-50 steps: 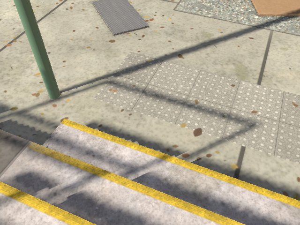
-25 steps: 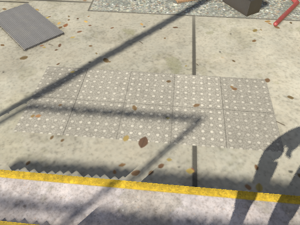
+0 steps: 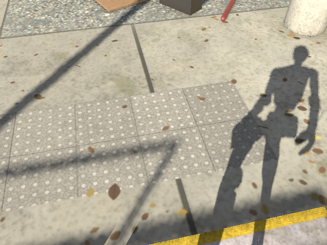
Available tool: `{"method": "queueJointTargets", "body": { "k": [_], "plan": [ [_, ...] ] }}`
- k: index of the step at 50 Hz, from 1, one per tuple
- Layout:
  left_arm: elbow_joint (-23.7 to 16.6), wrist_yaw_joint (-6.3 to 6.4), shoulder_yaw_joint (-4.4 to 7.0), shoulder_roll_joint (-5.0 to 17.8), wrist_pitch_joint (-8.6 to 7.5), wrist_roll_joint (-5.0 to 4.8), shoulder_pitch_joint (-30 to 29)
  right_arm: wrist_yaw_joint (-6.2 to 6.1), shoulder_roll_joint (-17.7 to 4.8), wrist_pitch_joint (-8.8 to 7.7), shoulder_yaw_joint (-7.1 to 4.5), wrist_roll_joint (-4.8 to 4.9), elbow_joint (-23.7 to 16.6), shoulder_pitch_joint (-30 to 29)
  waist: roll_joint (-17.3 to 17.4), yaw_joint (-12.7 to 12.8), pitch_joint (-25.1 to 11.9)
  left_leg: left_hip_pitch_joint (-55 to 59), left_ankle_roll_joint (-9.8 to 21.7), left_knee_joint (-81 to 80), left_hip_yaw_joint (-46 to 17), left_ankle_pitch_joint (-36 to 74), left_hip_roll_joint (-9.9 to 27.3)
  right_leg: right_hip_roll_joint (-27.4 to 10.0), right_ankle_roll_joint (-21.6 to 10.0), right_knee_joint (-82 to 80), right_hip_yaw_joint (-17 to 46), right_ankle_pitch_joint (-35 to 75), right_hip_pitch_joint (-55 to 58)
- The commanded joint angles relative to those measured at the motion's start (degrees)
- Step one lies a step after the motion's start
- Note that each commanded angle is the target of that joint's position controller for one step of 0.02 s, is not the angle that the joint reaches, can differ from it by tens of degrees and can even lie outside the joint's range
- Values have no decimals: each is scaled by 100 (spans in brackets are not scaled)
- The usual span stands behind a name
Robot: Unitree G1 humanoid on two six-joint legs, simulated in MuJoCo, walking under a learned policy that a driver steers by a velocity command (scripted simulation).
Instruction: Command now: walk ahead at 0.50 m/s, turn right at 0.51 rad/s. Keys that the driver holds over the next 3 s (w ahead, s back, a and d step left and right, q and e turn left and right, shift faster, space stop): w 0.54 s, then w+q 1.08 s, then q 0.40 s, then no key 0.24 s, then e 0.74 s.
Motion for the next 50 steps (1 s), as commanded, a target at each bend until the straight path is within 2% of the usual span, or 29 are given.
{"method": "queueJointTargets", "body": {
  "k": [1, 4, 6, 9, 16, 17, 19, 20, 21, 22, 23, 27, 28, 29, 30, 31, 33, 36, 37, 38, 39, 40, 41, 42, 43, 44, 46, 49, 50],
  "plan": [
    [-285, -143, 96, 286, -115, -10, -357, -164, -192, -321, 93, -46, 87, 551, 701, -271, 598, -320, 1019, -1964, -1526, 1659, 1825, -212, -42, -2240, 284, 1269, 31],
    [-340, -61, 114, 137, -84, -34, -488, 69, -622, -123, -32, -192, 432, 800, 476, -46, 515, 922, 1081, -1598, -1714, 3552, 2191, 19, -70, -2476, 783, 1319, -595],
    [-336, -81, 99, 79, -33, 101, -527, 122, -401, -87, 9, -187, 432, 595, 346, 37, 350, 942, 975, -1393, -1163, 3676, 1888, 79, -79, -2451, 476, 1355, -210],
    [-627, -136, 110, 147, 57, 126, -1042, 45, -102, -123, 102, -165, 758, 1230, 492, -169, 572, 964, 888, -1282, -1047, 3075, 1772, 40, -54, -2203, 150, 842, 32],
    [-1185, -42, 248, 334, 4, 47, -1905, -80, -540, -123, -81, -36, 809, 1499, 790, -331, 522, 1340, 903, -477, -797, 4536, 1798, 375, -38, -2958, -836, -1196, 1356],
    [-1116, -8, 333, 454, -41, 37, -1543, -33, -825, -102, -188, -19, 632, 1091, 1018, -72, 340, 647, 802, -117, -528, 4959, 1646, 651, -71, -3116, -1117, -1438, 2643],
    [-282, 172, 708, 1032, -267, -23, 767, 254, -1374, -80, -449, -22, 305, 202, 310, 1003, -202, -1798, 456, 2537, -43, 4108, 1095, 998, -410, -4065, -1255, -164, 6370],
    [175, 357, 692, 1311, -306, 57, 1973, 433, -427, -75, -259, -114, 5, 227, -1173, 1152, -1469, -3105, 20, 5147, -153, -1399, 239, -652, -1816, -4791, 991, 1141, 8274],
    [446, 327, 604, 1098, -409, 152, 2844, 535, 31, -126, -131, 258, -535, -464, -577, 1435, -1260, -4300, 159, 5527, -1364, -2337, -159, -1470, -2271, -5657, 2737, 1443, 8382],
    [487, 284, 586, 888, -529, 53, 2072, 433, 31, -120, -178, 385, -1040, -1442, -213, 1196, 246, -4949, 261, 4855, -1802, -1756, 159, -1737, -1996, -5857, 3085, 67, 6806],
    [380, 192, 384, 289, -517, -159, 1066, 218, -289, -34, -318, 244, -1007, -1647, 221, 617, 675, -4523, 221, 4643, -1730, -1246, 557, -1633, -1776, -5605, 2656, -416, 5454],
    [-226, 299, -54, -617, -329, -5, -586, 85, 321, 222, -99, -378, -419, -214, 240, -426, 606, -1733, 337, 2137, -1605, 2875, 883, -382, -913, -5171, 383, -1717, 1548],
    [64, 476, 450, 718, -286, -545, -730, 79, -50, 422, -302, 578, -592, -337, -218, -1002, 647, -69, -15, 1301, -910, 3662, 243, -174, -605, -5646, 180, -2196, 530],
    [112, 512, 497, 853, -277, -612, -610, 96, -130, 510, -292, 715, -453, -200, -131, -939, 464, 837, -119, 1340, -939, 4364, 181, -173, -452, -5495, 21, -2769, 237],
    [-206, 364, 165, 168, -450, 375, -727, 168, 104, 292, -84, -58, -378, -331, 371, -375, 667, 453, -165, 1231, -1114, 4879, 577, -165, -404, -4911, -441, -3216, 168],
    [-40, 344, 169, 52, -524, 385, -385, 133, 2, 235, -156, -156, -392, -353, 82, -431, 774, 723, -219, 1078, -796, 4398, 391, -122, -457, -4697, -504, -3387, 357],
    [368, 284, 47, 3, -452, 13, 680, 146, -269, 222, -167, -283, -759, -1356, 224, -16, 1109, 458, -255, 419, -721, 3429, 450, -472, -542, -4279, -82, -3602, 1295],
    [590, 162, 205, 857, -146, -50, 863, 78, -707, 182, -311, -20, -654, -1100, 298, -179, 1107, 728, 23, -1404, -649, 3127, 535, -780, -373, -3129, 322, -2239, 3016],
    [543, -5, 267, 1073, -71, 154, 633, 39, -1175, 92, -547, 80, -281, 69, 485, -694, 594, 1953, 282, -1292, -374, 3311, 300, -469, -207, -1849, -69, -932, 3030],
    [805, -164, 120, 143, -40, 228, 1728, 65, -1482, 109, -643, -17, 115, 1396, 1716, -646, -911, 4416, 1495, 471, -1241, 6327, 989, 279, 322, 1085, -724, -2810, 1718],
    [485, -294, -18, -159, -60, 98, 1643, 143, -1597, 168, -654, 7, 218, 1977, 1529, -874, -1810, 5669, 2357, 471, -3155, 6217, 1783, 733, 571, 2677, -373, -4363, 239],
    [-132, -243, 122, 377, -181, -50, 80, 134, -1490, 134, -682, -40, 225, 2024, 742, -1410, -683, 5277, 2208, -67, -3769, 4970, 1836, 687, 650, 2759, -120, -4223, -1310],
    [-721, -96, 192, 667, -310, -213, -628, 195, -1535, 29, -670, 132, 78, 1182, 869, -1182, 54, 4455, 2233, -624, -4797, 1574, 2300, 392, 627, 2360, 257, -3585, -2584],
    [-629, 91, 263, 920, -343, -153, -773, 262, -971, 9, -460, 155, 62, 704, 84, -906, 399, 3077, 2088, -889, -4742, 573, 2273, 48, 438, 2025, 425, -2950, -2102],
    [-526, 278, 152, 566, -360, 69, -496, 255, -131, -77, -121, 20, -118, -138, -552, -230, 575, 1373, 1770, -1062, -4137, 688, 1993, -438, 276, -132, 967, -1217, -1042],
    [-328, 345, 68, 254, -257, 206, -435, 265, 44, -111, 0, -7, -302, -805, -250, 78, 1092, -381, 1956, -1597, -3815, 977, 1803, -720, 294, -1335, 886, -556, 32],
    [-357, 372, -5, 43, -76, 239, -646, 184, -198, -145, -48, 301, -176, -552, 212, -79, 624, -984, 1961, -1584, -3333, 358, 1259, -550, 468, -2262, 305, -214, 931],
    [-623, 250, -121, -38, -61, 186, -764, 235, -691, -197, -107, 71, -220, -334, 196, 64, 180, -2118, 1560, -462, -2501, 2328, 575, -22, 493, -2469, -435, 575, 2807],
    [-670, 192, -154, 62, -93, 222, -1150, 115, -400, -238, -65, 67, -109, 81, 23, -358, 278, -1059, 1431, 72, -2723, 1126, 450, -253, 581, -3409, 351, 2075, 1681]
  ]
}}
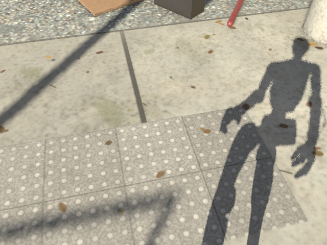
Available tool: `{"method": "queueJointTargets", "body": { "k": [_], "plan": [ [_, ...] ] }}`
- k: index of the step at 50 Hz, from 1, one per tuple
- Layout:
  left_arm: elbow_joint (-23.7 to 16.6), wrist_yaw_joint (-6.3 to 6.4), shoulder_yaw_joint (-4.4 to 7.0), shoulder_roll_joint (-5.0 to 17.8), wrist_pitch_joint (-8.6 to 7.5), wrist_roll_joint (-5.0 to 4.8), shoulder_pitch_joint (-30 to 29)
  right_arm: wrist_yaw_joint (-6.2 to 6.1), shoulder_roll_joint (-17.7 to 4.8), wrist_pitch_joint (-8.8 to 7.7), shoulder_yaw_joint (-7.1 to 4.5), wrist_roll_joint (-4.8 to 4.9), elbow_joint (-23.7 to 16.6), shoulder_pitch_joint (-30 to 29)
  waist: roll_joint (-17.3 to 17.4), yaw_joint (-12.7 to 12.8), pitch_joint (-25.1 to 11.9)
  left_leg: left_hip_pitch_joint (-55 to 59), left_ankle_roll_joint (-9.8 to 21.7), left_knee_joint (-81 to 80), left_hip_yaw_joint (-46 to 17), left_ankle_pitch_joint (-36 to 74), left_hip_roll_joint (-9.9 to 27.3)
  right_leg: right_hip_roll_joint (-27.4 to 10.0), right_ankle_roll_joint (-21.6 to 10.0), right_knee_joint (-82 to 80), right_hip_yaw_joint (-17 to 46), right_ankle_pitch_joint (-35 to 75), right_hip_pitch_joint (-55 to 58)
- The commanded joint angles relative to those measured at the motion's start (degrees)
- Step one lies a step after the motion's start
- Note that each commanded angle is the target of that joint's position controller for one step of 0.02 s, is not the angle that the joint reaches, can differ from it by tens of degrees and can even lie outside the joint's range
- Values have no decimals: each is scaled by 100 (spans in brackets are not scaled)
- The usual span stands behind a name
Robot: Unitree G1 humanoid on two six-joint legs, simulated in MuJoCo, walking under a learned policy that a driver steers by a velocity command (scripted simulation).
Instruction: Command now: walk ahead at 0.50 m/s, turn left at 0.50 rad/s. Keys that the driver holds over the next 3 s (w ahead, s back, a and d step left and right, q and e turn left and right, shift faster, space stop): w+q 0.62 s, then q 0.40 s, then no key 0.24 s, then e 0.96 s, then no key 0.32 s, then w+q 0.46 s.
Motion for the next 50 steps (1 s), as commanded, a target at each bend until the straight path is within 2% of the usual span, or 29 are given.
{"method": "queueJointTargets", "body": {
  "k": [1, 2, 3, 5, 7, 9, 10, 11, 12, 13, 14, 15, 16, 17, 19, 20, 22, 26, 30, 32, 34, 35, 36, 37, 38, 39, 40, 43, 50],
  "plan": [
    [-374, -96, -45, 349, -6, 137, -259, -178, -638, -195, -71, 34, -409, 69, 136, -27, 266, -299, 1109, -135, -1951, 1061, 1222, 102, 130, -1116, 119, 1752, -162],
    [-447, -113, -79, 392, 7, 119, -693, -224, -468, -181, -52, 33, -289, 414, 114, -295, 456, 85, 982, 213, -2096, 300, 1169, 41, 120, -2177, 256, 2372, -508],
    [-547, -126, -100, 372, 38, 69, -889, -231, -597, -121, -74, 58, -249, 710, 56, -421, 417, -293, 883, 291, -1951, -97, 1004, 270, 116, -2923, -203, 2449, 141],
    [-720, -158, -144, 254, 110, -76, -1016, -22, -773, -31, -64, -87, -217, 677, 423, -200, 648, -1719, 977, 186, -2364, -519, 1087, 373, 51, -2655, -410, 2022, 1804],
    [-825, -195, -95, 454, 129, -59, -1158, 79, -882, -18, -127, -31, -272, 605, 472, -138, 832, -1450, 936, 467, -2783, -427, 1093, 425, 8, -2931, -334, 1465, 2136],
    [-570, -152, -34, 651, 129, -89, -765, -21, -993, 91, -195, 155, -285, 401, 271, 22, 926, -495, 667, 1348, -2937, -165, 931, 349, -114, -4272, -230, 1458, 2369],
    [-595, 31, 398, 1053, -139, -1135, -397, -369, -703, 304, -334, 776, -324, 257, 304, 193, 358, -294, 334, 2433, -2439, 1181, 567, 283, -305, -4278, 248, 1993, 3013],
    [-179, 86, 447, 1158, -182, -1115, 908, -445, -712, 349, -293, 627, -264, 147, 304, 818, -207, -1175, 36, 3934, -1911, 372, 431, -152, -381, -3519, 222, 3526, 4565],
    [295, 79, 505, 1156, -149, -877, 2238, -404, -10, 322, -201, 709, -51, 973, -637, 971, -1321, -3330, -283, 6141, -1440, -2490, -47, -898, -682, -1757, 417, 4980, 7298],
    [452, 1, 612, 1440, -77, -872, 2696, -486, -184, 258, -163, 902, -369, 1342, -1298, 1011, -2117, -4480, -561, 8033, -1305, -2392, 221, -1859, -1277, -1693, 1764, 3878, 8067],
    [528, -33, 734, 1637, 31, -927, 2541, -554, -328, 218, -162, 1009, -834, 888, -1597, 974, -2237, -5330, -677, 8482, -871, -1748, 629, -2380, -1815, -2715, 2886, 508, 7797],
    [476, 41, 591, 1026, 77, -834, 2116, -661, -490, 317, -240, 996, -1155, -223, -424, 1012, -1277, -5843, -730, 7928, -373, -751, 920, -2070, -1732, -3621, 2675, -1837, 6792],
    [328, 119, 435, 506, 103, -664, 1477, -758, -648, 431, -330, 848, -1426, -1131, 316, 964, -476, -5597, -681, 7809, -248, -113, 1011, -1778, -1584, -4038, 2224, -2106, 5465],
    [375, 157, 394, 567, 88, -534, 1122, -767, -457, 554, -301, 776, -1583, -1154, 157, 660, -211, -5155, -694, 7774, -346, 122, 1191, -1898, -1641, -4086, 2299, -1795, 4400],
    [526, 148, 244, 76, -8, -569, 552, -662, -359, 663, -374, 706, -1715, -1177, -236, 115, 613, -4656, -451, 6226, -825, 882, 1487, -1203, -932, -4150, 967, -1357, 2780],
    [438, 172, 253, 217, -30, -499, 182, -637, -389, 636, -420, 653, -1811, -1117, -272, -71, 731, -3573, -492, 4576, -656, 1432, 1405, -636, -715, -4500, -53, -973, 1667],
    [430, 331, 347, 635, -84, -383, 338, -560, -424, 529, -477, 497, -1907, -1420, -423, 80, 408, -2639, -716, 2843, -350, 2729, 1271, -375, -804, -4513, -639, 36, 1585],
    [590, 471, 547, 1116, -43, -670, 1001, -278, -216, 548, -343, 536, -2272, -2390, -162, 452, 119, -2954, -596, 929, -278, 3189, 1273, -897, -960, -4401, -524, 602, 3341],
    [676, 403, 649, 1098, 92, -682, 1534, -69, -379, 539, -360, 577, -2710, -3374, 81, 824, 456, -3430, -310, 340, -12, 2364, 1249, -1113, -847, -4225, -675, 404, 4459],
    [579, 369, 719, 1248, 153, -646, 1407, 3, -499, 519, -400, 575, -2801, -3455, -47, 741, 490, -2858, -158, -1, 351, 1646, 1028, -973, -705, -3759, -1060, 1763, 4496],
    [438, 389, 791, 1474, 205, -693, 1360, -4, -828, 499, -560, 490, -2663, -2700, -271, 331, -146, -1204, 24, -429, 865, 1630, 427, -711, -528, -2276, -1438, 4209, 4332],
    [364, 393, 789, 1469, 171, -701, 1326, -72, -1231, 496, -750, 485, -2404, -1667, -220, -186, -708, 604, 285, -905, 560, 2643, 402, -485, -252, -840, -1575, 3863, 3435],
    [16, 337, 632, 964, 11, -421, 1489, -214, -2081, 511, -940, 436, -2268, -1019, 1166, -77, -1557, 3167, 1049, -317, -1643, 5445, 2000, 185, 169, 1624, -1562, -1115, 985],
    [-239, 156, 508, 915, -264, -504, 1470, -275, -2244, 547, -896, 350, -2451, -719, 1634, -124, -2914, 4368, 2137, -1148, -4187, 5498, 3209, 925, 262, 3137, -257, -3973, -307],
    [-333, 103, 646, 1325, -353, -685, 773, -329, -1896, 625, -801, 233, -2479, -690, 781, -388, -2754, 4067, 1791, -1266, -3466, 5457, 2915, 617, 146, 3208, 265, -3513, -636],
    [-492, 168, 608, 1192, -293, -708, 476, -349, -1637, 632, -728, 358, -2491, -1269, 539, -114, -1987, 3217, 1449, -1281, -2644, 5372, 2620, 432, 100, 2702, 141, -2956, -801],
    [-437, 284, 614, 1072, -171, -612, 490, -355, -1428, 633, -685, 506, -2567, -1780, 39, 233, -1336, 2103, 1155, -1434, -2097, 5152, 2257, 256, 175, 2216, 22, -2650, -548],
    [-583, 422, 722, 1034, 159, -550, 696, -315, -1363, 607, -704, 449, -2676, -2363, 256, 805, -798, -1, 928, -1781, -1593, 5065, 1769, 222, 259, 1377, -128, -2222, 612],
    [-1005, 427, 624, 743, 242, -513, -301, -579, -1460, 792, -786, 542, -2503, -1930, 630, 555, -1028, -162, 530, -1510, -1728, 4200, 1447, 648, 377, -663, 22, -981, 811]
  ]
}}
Over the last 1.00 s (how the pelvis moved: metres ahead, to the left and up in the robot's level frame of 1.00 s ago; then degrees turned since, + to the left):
0.51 -0.02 -0.16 5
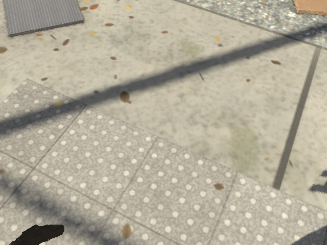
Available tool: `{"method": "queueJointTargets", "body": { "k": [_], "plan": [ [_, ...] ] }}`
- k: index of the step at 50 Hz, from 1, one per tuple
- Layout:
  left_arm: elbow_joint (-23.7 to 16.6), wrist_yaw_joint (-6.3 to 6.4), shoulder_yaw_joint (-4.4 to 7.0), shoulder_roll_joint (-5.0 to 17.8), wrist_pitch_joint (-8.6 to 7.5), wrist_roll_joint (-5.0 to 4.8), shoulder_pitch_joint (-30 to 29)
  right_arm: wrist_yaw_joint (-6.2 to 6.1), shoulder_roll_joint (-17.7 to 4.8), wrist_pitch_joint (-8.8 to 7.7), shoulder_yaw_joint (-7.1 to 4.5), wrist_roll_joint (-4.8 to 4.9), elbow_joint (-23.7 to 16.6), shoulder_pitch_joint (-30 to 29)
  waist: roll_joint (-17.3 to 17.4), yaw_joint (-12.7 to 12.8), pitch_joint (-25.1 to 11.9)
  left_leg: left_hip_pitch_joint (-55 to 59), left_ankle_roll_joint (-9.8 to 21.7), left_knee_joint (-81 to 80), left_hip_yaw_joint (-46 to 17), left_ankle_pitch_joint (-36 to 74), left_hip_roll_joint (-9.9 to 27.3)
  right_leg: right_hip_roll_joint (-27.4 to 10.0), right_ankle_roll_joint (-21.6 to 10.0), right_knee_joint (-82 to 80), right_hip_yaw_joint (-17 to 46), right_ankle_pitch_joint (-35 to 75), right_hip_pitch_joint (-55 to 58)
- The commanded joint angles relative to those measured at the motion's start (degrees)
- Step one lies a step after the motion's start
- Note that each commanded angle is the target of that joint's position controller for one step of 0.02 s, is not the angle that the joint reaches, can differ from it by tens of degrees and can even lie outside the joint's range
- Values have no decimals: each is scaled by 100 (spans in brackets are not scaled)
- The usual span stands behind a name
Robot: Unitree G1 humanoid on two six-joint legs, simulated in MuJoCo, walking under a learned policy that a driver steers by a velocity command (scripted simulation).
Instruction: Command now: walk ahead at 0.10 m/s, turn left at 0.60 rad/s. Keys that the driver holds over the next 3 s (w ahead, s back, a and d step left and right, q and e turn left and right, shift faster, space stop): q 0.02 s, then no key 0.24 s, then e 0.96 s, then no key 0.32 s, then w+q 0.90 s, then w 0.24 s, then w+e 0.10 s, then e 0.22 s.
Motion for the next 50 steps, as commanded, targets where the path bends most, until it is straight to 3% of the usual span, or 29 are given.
{"method": "queueJointTargets", "body": {
  "k": [1, 6, 8, 9, 10, 11, 12, 13, 14, 15, 17, 21, 25, 26, 27, 28, 29, 30, 31, 33, 39, 42, 44, 45, 46, 47, 48, 49, 50],
  "plan": [
    [-336, -25, 59, 294, 36, -37, 73, -121, -852, 5, -245, 45, -531, -311, 586, 183, -1284, 611, 722, -253, -1275, 2226, 1287, 288, 23, -668, -92, 497, 802],
    [-460, -145, 32, 381, 7, -69, -188, -140, -645, 67, -155, -14, -492, -197, 960, 56, -1200, 925, 667, 100, -1654, 1916, 1380, 412, -140, -1585, -70, 112, 1385],
    [-441, -203, 45, 347, -82, -49, 74, -137, -528, 47, -92, 25, -526, -333, 951, 330, -1115, 820, 441, 399, -1671, 1643, 1162, 389, -388, -2859, -167, 887, 2293],
    [-443, -199, 88, 523, -120, 35, 217, -137, -355, 12, -43, -48, -551, -142, 657, 293, -1186, 460, 176, 775, -1522, 1018, 888, -123, -604, -3073, 154, 2053, 3097],
    [-521, -173, 152, 865, -83, 151, 220, -122, -143, -44, 11, -167, -526, 474, -600, -94, -1445, -348, -182, 1729, -899, -1297, 202, -1209, -1278, -2815, 1135, 4149, 4063],
    [-354, -177, 138, 680, -44, 232, 520, -119, -435, -62, -35, -109, -571, 471, -1685, 4, -1621, -889, -542, 2375, -521, -2810, 63, -2002, -2323, -3172, 2391, 4202, 4116],
    [-377, -186, 94, 465, -45, 124, 605, -112, -880, -60, -163, -75, -548, 195, -1279, 190, -1555, -1064, -738, 3300, -505, -2983, 260, -2025, -2516, -3245, 2540, 3772, 4065],
    [-369, -178, 100, 457, -23, 39, 574, -119, -942, -5, -209, -52, -510, -31, -846, 259, -1385, -1239, -843, 3874, -402, -2768, 275, -1744, -2311, -3179, 2136, 3475, 3977],
    [-379, -186, 67, 407, 7, -8, 442, -134, -780, 80, -189, -102, -410, -54, -518, 184, -1217, -1186, -932, 4028, -320, -2540, 402, -1434, -2070, -3174, 1768, 3217, 3709],
    [-376, -200, 34, 348, 48, -49, 223, -128, -586, 141, -139, -145, -372, -8, -425, 52, -1095, -978, -978, 3775, -241, -2291, 590, -1217, -1875, -3229, 1509, 2910, 3386],
    [-414, -279, 81, 452, 179, -82, -66, -83, -166, 153, -10, -91, -298, -29, -647, -58, -838, -313, -989, 2511, 325, -2068, 552, -513, -1505, -3344, 836, 2464, 2808],
    [-379, -267, 255, 821, 291, -135, 446, -109, -271, 74, -47, -19, -315, -360, -1071, 244, -988, -35, -917, 1309, 418, -1578, 435, -576, -1666, -3377, 1318, 1742, 3315],
    [-469, -160, 253, 789, 379, -234, 422, -45, -325, -25, -108, -35, -129, -62, -997, 3, -1016, 914, -571, -128, 570, -588, 381, -412, -1416, -3237, 1508, 1155, 2924],
    [-501, -119, 238, 714, 388, -255, 456, -36, -447, -30, -155, -85, -103, 61, -801, -27, -1118, 1514, -426, -197, 457, -401, 671, -278, -1202, -3055, 1384, 731, 2423],
    [-627, -118, 176, 498, 361, -243, 326, -68, -790, -9, -243, -208, -116, 215, -27, -56, -1032, 1920, -50, -355, -201, -183, 1505, 70, -891, -2373, 887, 116, 1564],
    [-835, -145, 140, 410, 309, -262, 257, -51, -1148, 3, -337, -291, -48, 150, 1698, 81, -729, 1572, 652, -775, -1293, 498, 2414, 822, -606, -1587, -150, -1264, 814],
    [-751, -156, 277, 785, 259, -169, 283, -69, -867, -60, -266, -362, -226, -106, 1555, -25, -691, 1480, 1096, -913, -1634, 1341, 2983, 636, -390, -274, -137, -2004, 679],
    [-639, -172, 383, 947, 272, -205, 431, -112, -689, -114, -204, -338, -291, -276, 1200, 64, -698, 1515, 1100, -826, -1399, 1890, 2914, 628, -329, 634, -19, -1961, 536],
    [-485, -159, 393, 867, 339, -225, 721, -142, -615, -142, -175, -246, -331, -577, 931, 260, -654, 1548, 865, -668, -925, 2143, 2618, 587, -253, 1063, 6, -1748, 473],
    [-445, -155, 329, 644, 454, -213, 849, -167, -550, -160, -142, -104, -293, -660, 813, 258, -543, 1685, 670, -518, -371, 2547, 2388, 533, -121, 1357, -51, -1297, 280],
    [-941, -333, 129, 355, 530, -234, 232, -227, -934, -21, -255, -78, -112, -316, 1202, -65, -629, 1768, 625, -454, 293, 2148, 2407, 284, -104, -483, -703, -1014, 1101],
    [-995, -419, 211, 569, 549, -256, 376, -181, -1115, -56, -304, 18, -78, -282, 1300, -30, -618, 1591, 550, -284, 356, 1989, 2547, 350, -305, -1362, -974, -893, 1751],
    [-877, -437, 268, 559, 558, -240, 757, -155, -1103, -78, -295, 123, -54, -382, 1162, 218, -645, 1351, 274, 197, 602, 1674, 2434, 555, -556, -2533, -1214, -58, 2517],
    [-807, -387, 338, 677, 550, -216, 995, -119, -934, -106, -258, 95, 56, -106, 768, 271, -738, 954, -46, 802, 922, 1209, 2197, 622, -731, -3075, -1033, 693, 3261],
    [-877, -303, 499, 1273, 525, -222, 1233, -82, -631, -129, -173, -125, -51, -37, -629, 230, -913, -391, -611, 2430, 1483, -459, 1649, -465, -1142, -3184, 546, 2889, 4443],
    [-965, -338, 534, 1735, 431, -13, 1358, -92, -467, -168, -65, -268, -437, -506, -1899, 367, -1208, -1818, -901, 3722, 1020, -3168, 798, -1874, -2474, -3261, 2562, 4255, 4653],
    [-963, -388, 438, 1412, 306, 81, 1457, -95, -801, -169, -162, -181, -391, -806, -952, 674, -1413, -1884, -888, 4545, 325, -3162, 905, -1881, -2711, -3421, 2387, 3706, 4517],
    [-905, -380, 365, 1264, 224, 48, 1183, -105, -854, -135, -180, -87, -359, -838, -694, 488, -1090, -1921, -800, 4629, 230, -2673, 987, -1548, -2408, -3418, 1852, 3231, 4196],
    [-916, -333, 340, 1138, 221, -79, 870, -160, -838, -91, -196, -103, -227, -749, -318, 318, -859, -1946, -785, 4411, 214, -2145, 1066, -1177, -2049, -3424, 1482, 2659, 3948]
  ]
}}
Over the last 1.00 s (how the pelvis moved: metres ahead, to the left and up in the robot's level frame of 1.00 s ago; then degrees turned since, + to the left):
0.49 0.07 -0.12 36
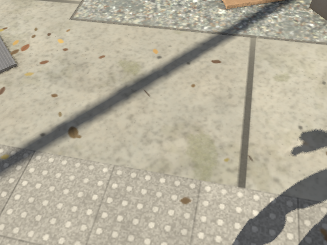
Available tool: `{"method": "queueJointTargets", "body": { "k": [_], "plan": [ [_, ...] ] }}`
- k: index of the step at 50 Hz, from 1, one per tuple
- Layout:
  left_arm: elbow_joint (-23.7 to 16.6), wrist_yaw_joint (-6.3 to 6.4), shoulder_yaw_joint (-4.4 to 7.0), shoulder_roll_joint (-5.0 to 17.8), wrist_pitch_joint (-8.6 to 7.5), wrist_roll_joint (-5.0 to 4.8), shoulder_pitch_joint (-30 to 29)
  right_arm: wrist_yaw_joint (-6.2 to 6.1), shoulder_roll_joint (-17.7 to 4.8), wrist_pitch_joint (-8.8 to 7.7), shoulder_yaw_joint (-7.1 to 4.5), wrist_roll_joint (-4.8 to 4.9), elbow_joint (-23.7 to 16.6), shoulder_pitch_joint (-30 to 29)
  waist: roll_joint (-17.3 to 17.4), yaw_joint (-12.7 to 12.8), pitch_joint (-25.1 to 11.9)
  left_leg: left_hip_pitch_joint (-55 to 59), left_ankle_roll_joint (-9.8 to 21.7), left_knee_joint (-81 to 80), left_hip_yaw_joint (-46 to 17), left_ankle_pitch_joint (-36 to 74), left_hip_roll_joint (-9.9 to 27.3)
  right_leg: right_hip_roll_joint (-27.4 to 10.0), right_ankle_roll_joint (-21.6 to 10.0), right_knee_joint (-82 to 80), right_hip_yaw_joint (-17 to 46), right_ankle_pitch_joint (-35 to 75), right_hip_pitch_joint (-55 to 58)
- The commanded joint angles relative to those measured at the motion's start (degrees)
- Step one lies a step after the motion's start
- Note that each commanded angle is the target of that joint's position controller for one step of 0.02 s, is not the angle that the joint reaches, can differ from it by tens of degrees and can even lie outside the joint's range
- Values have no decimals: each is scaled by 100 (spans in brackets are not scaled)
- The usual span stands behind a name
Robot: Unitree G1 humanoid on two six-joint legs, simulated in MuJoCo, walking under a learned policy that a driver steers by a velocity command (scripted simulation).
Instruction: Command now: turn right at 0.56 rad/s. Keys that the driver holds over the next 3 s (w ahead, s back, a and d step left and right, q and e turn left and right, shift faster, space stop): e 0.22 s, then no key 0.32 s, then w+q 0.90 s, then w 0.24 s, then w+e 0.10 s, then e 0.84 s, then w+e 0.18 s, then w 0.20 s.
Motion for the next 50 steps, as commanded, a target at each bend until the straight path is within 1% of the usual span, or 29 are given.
{"method": "queueJointTargets", "body": {
  "k": [1, 3, 7, 12, 17, 19, 20, 21, 22, 23, 24, 26, 27, 28, 29, 31, 33, 35, 36, 37, 38, 39, 40, 41, 42, 44, 46, 49, 50],
  "plan": [
    [-348, 107, 258, 950, -137, -127, -38, -94, -646, -29, -152, -53, -475, -311, -675, 89, -758, -1383, 11, 692, -474, 550, -1, -1591, -1027, -1234, 1926, 2738, 1466],
    [-375, 185, 222, 930, -74, -100, -139, -67, -534, -13, -137, -58, -407, -116, -840, -44, -845, -968, -53, 636, -404, 1054, -167, -1344, -949, -1304, 1770, 2652, 1130],
    [-330, 288, 223, 948, -45, -96, 12, -43, -355, -46, -55, -27, -418, -276, -850, 58, -853, -930, -153, -345, -479, 1380, -296, -1219, -924, -1314, 1927, 2022, 1240],
    [-329, 324, 234, 1014, 17, -86, 24, 3, -391, -111, -36, 8, -459, -469, -1021, 158, -727, -493, -184, -1372, -594, 1314, -390, -1162, -926, -1297, 2390, 1135, 1032],
    [-274, 265, 143, 891, 55, -40, 8, 108, -379, -208, 4, 48, -484, -393, -1070, 204, -818, 306, -48, -2141, -455, 1035, -401, -1151, -940, -943, 2623, 1969, 1011],
    [-274, 262, 73, 767, 70, -79, -127, 175, -297, -261, 28, 40, -436, -185, -1010, 0, -824, 937, 97, -3210, -338, 1630, -418, -980, -777, -730, 2569, 2222, 948],
    [-250, 271, 44, 696, 71, -97, -75, 206, -304, -291, 35, -5, -404, -64, -904, -80, -813, 1471, 209, -3873, -382, 2465, -321, -825, -575, -648, 2490, 2025, 769],
    [-240, 274, 1, 562, 36, -17, 135, 195, -575, -302, -8, -105, -441, 15, -450, 28, -926, 2061, 423, -3898, -838, 3485, 266, -562, -260, -325, 2227, 1312, 432],
    [-219, 238, -14, 474, -33, 21, 532, 169, -930, -266, -62, -171, -445, -188, 667, 468, -875, 2247, 1006, -3800, -1534, 4646, 931, 111, 56, 150, 1419, -64, -49],
    [-213, 228, -12, 553, -58, 60, 434, 165, -511, -254, 50, -198, -427, -272, 1081, 379, -925, 1896, 1578, -3993, -2025, 4370, 1358, 108, 314, 237, 1086, -824, 81],
    [-176, 231, 43, 724, -52, 39, 299, 168, -286, -261, 128, -149, -486, -417, 883, 296, -796, 1819, 1585, -4035, -1929, 4024, 1238, -16, 430, 266, 990, -736, 203],
    [-204, 220, 17, 544, 7, 65, 28, 155, -423, -261, 108, -49, -449, -400, 752, 218, -697, 1809, 1174, -3904, -1525, 3476, 774, -108, 468, -195, 901, 46, 420],
    [-199, 195, 1, 475, 37, 77, 46, 149, -424, -276, 119, -35, -437, -383, 684, 222, -677, 1703, 1002, -3849, -1371, 3227, 640, -183, 455, -393, 915, 442, 654],
    [-130, 170, -58, 300, 51, 107, 126, 164, -264, -284, 194, -83, -384, -205, 565, 212, -771, 1421, 808, -3888, -1199, 2434, 402, -181, 410, -544, 859, 453, 1114],
    [-63, 150, -34, 373, 44, 110, 212, 183, -303, -273, 200, -70, -396, -137, 291, 150, -599, 1237, 682, -3932, -964, 1470, 137, -67, 294, -440, 732, -7, 1050],
    [-56, 135, 11, 434, -54, 45, 307, 171, -560, -236, 138, 29, -455, -117, 279, 170, -178, 1002, 811, -3898, -1072, -127, 44, 49, 85, -273, 500, -1186, 580],
    [-54, 145, 34, 437, -236, 4, 361, 146, -524, -255, 154, 108, -514, 11, 146, 161, 199, 707, 1023, -3856, -1385, -699, 103, -61, -18, -349, 508, -1553, 335],
    [-40, 115, 38, 394, -451, -26, 592, 164, -371, -347, 200, 189, -630, -70, -154, 293, 306, 277, 1044, -3420, -1320, -502, -99, -299, -176, -666, 819, -1783, 642],
    [13, 105, 67, 465, -542, -24, 890, 184, -228, -415, 237, 221, -753, -245, -497, 427, 293, -237, 934, -2824, -971, -177, -393, -591, -367, -997, 1354, -2045, 1123],
    [93, 83, 138, 707, -606, -17, 1249, 220, -61, -491, 268, 266, -898, -378, -1159, 491, 220, -821, 784, -1833, -487, 376, -724, -1239, -726, -1538, 2467, -2258, 1670],
    [133, 67, 211, 938, -630, -43, 1331, 251, -190, -535, 233, 311, -1032, -528, -1573, 468, 402, -1493, 758, -1250, -321, 265, -577, -2042, -1143, -1863, 3431, -1786, 1898],
    [185, 91, 216, 866, -661, -42, 1550, 267, -386, -545, 173, 292, -1092, -725, -1323, 639, 484, -2070, 772, -506, -574, -279, -392, -2401, -1372, -1901, 3720, -1012, 2177],
    [255, 118, 215, 849, -681, -26, 1688, 277, -393, -532, 143, 289, -1082, -668, -949, 623, 389, -2506, 788, 31, -766, -295, -266, -2521, -1380, -1796, 3549, -331, 2533],
    [280, 136, 203, 798, -671, -44, 1650, 293, -321, -499, 160, 266, -1034, -534, -721, 562, 223, -2700, 779, 198, -819, 15, -134, -2425, -1237, -1737, 3086, 53, 2810],
    [287, 148, 182, 752, -636, -67, 1503, 335, -277, -465, 183, 236, -1034, -535, -662, 509, 192, -2701, 741, 52, -767, 347, -21, -2282, -1053, -1809, 2581, 344, 2812],
    [292, 157, 161, 746, -566, -80, 1182, 442, -143, -419, 247, 183, -1052, -640, -680, 463, 216, -2107, 569, -527, -371, 1010, 64, -1874, -765, -2064, 1574, 851, 2312],
    [321, 164, 171, 840, -539, -94, 966, 539, -7, -394, 320, 152, -1061, -652, -759, 426, 149, -1252, 438, -1168, -7, 1680, 48, -1569, -569, -2156, 746, 1151, 1737],
    [438, 137, 225, 1097, -554, -184, 973, 552, -216, -354, 266, 153, -1087, -529, -889, 319, -42, -21, 486, -1924, 364, 2140, -215, -1519, -371, -1982, 150, 1675, 1316],
    [468, 138, 241, 1170, -553, -215, 957, 539, -335, -336, 205, 139, -1084, -357, -890, 156, -142, 391, 600, -2139, 501, 2181, -372, -1553, -297, -1676, -4, 2304, 1283]
  ]
}}
Over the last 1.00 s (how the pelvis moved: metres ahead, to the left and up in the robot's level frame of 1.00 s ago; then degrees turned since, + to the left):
0.06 -0.07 -0.01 -15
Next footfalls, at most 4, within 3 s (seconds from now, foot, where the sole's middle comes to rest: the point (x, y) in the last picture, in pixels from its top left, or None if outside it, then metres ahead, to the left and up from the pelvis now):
0.42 left None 0.09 0.13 -0.77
1.06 left None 0.33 0.15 -0.77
1.60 right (168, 189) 0.67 0.04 -0.77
2.02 left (107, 157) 0.83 0.33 -0.77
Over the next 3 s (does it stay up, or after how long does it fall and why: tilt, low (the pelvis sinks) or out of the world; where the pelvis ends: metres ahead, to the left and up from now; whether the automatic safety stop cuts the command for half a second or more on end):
stays up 0.81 0.18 0.01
